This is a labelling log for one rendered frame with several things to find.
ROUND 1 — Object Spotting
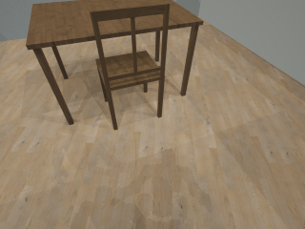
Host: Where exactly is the chair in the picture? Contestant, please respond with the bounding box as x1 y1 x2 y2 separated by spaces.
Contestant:
90 3 170 130

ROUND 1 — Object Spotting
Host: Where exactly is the table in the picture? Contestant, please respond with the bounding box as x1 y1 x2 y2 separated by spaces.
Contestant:
26 0 204 125

